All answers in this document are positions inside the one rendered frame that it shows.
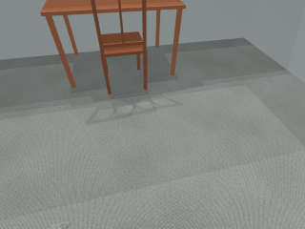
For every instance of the chair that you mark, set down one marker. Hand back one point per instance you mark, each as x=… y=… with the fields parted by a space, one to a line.
x=123 y=43

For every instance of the table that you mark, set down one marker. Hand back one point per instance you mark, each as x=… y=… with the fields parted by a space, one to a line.
x=73 y=7

